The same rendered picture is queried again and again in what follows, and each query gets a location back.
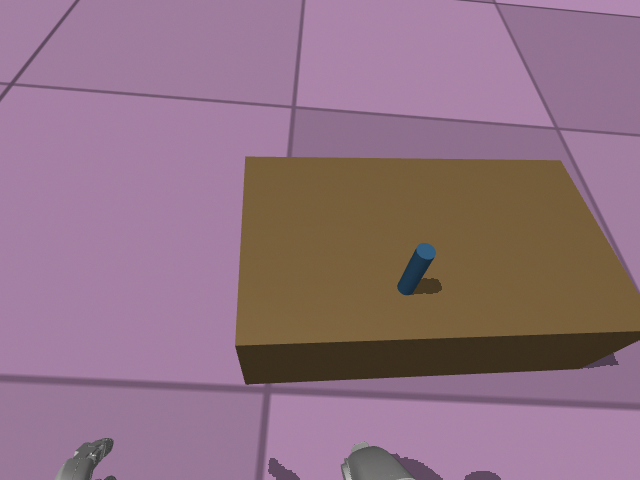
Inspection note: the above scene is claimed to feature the left robot hand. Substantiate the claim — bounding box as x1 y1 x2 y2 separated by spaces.
54 438 117 480

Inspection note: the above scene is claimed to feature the can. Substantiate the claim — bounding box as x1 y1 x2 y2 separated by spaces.
397 243 436 295

